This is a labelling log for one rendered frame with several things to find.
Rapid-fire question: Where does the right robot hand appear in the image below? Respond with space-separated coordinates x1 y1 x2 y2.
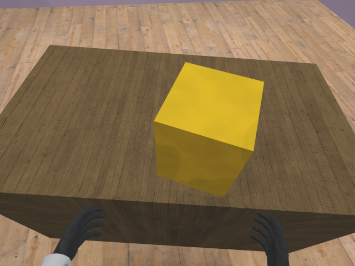
251 212 290 266

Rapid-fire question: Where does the left robot hand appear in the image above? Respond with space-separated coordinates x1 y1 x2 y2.
53 206 105 261

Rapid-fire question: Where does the carton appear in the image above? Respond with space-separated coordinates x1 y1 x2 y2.
154 62 264 198

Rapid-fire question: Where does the pedestal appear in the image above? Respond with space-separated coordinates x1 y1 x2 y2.
0 45 355 253

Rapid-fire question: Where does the left robot forearm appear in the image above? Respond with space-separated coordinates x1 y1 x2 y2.
40 253 72 266

